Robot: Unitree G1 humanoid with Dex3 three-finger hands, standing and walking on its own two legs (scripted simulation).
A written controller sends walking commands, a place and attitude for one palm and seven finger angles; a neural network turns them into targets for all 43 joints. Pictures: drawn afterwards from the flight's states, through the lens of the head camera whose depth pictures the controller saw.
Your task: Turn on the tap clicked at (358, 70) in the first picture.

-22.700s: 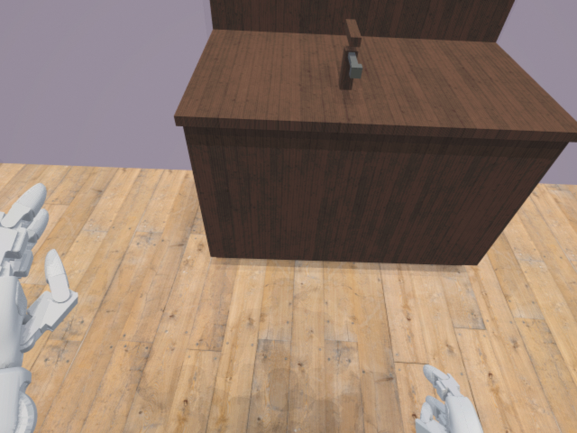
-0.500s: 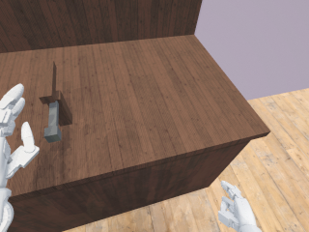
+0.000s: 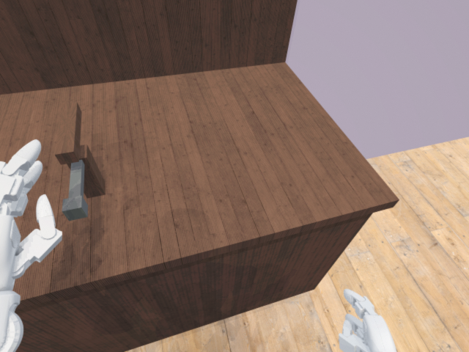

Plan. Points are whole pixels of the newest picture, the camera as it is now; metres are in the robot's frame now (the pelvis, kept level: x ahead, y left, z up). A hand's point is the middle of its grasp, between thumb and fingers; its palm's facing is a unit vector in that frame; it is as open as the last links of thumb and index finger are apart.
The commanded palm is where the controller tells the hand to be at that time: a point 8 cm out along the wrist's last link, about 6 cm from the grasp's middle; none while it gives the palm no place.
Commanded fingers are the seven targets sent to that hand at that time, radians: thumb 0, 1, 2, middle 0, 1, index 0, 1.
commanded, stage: come to a stop and stand still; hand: left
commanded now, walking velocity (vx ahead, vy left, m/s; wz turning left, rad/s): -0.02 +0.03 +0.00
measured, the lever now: (75, 208) +0.30 +0.29 +0.08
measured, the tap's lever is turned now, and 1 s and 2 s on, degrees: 0 0 0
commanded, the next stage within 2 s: look again from close up in 0.90 s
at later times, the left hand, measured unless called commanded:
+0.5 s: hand (25, 237) +0.21 +0.27 +0.16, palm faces +0.46 -0.82 -0.34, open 7.4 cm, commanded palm +0.14 +0.29 +0.17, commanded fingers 0.00 0.90 0.90 -0.20 -0.30 -0.20 -0.30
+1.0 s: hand (49, 231) +0.22 +0.25 +0.16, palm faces +0.38 -0.86 -0.36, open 7.4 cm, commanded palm +0.16 +0.29 +0.17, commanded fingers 0.00 0.90 0.90 -0.20 -0.30 -0.20 -0.30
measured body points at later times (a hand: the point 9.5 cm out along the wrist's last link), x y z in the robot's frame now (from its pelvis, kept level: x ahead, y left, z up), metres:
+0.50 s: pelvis -0.01 +0.00 +0.00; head +0.01 +0.03 +0.45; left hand +0.18 +0.31 +0.18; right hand +0.17 -0.21 -0.07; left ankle +0.03 +0.08 -0.74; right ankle -0.03 -0.12 -0.74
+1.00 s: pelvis +0.00 +0.01 +0.00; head +0.03 +0.03 +0.45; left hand +0.19 +0.30 +0.18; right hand +0.19 -0.22 -0.07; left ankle +0.03 +0.08 -0.74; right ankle -0.03 -0.12 -0.74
